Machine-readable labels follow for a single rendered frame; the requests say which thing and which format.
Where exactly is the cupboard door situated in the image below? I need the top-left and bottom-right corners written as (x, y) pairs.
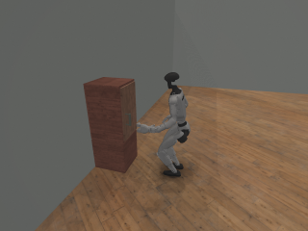
top-left (119, 81), bottom-right (137, 141)

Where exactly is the left robot forearm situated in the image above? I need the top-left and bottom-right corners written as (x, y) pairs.
top-left (148, 118), bottom-right (175, 134)

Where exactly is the robot left upper arm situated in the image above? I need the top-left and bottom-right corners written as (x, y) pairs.
top-left (168, 95), bottom-right (178, 125)

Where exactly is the handle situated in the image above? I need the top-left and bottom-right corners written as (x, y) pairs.
top-left (125, 114), bottom-right (132, 126)

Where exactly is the left robot foot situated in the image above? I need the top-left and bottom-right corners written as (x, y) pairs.
top-left (163, 170), bottom-right (181, 177)

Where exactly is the right robot hand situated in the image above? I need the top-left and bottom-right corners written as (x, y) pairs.
top-left (162, 115), bottom-right (171, 123)

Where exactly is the left robot hand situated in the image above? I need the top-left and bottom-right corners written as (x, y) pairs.
top-left (136, 122), bottom-right (155, 134)

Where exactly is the robot head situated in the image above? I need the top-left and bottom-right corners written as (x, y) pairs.
top-left (164, 72), bottom-right (181, 95)

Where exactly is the robot right upper arm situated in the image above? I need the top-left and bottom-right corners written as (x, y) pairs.
top-left (179, 88), bottom-right (189, 108)

